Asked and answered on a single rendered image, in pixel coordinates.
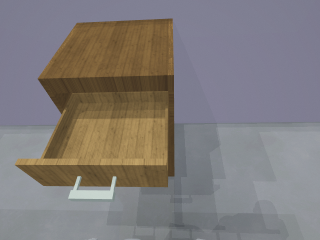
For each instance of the drawer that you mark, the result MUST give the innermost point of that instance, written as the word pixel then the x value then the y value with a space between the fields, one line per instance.
pixel 101 135

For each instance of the cabinet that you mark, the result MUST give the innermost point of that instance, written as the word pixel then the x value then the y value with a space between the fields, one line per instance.
pixel 115 56

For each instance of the handle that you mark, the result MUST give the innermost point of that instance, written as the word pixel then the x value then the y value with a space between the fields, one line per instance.
pixel 92 195

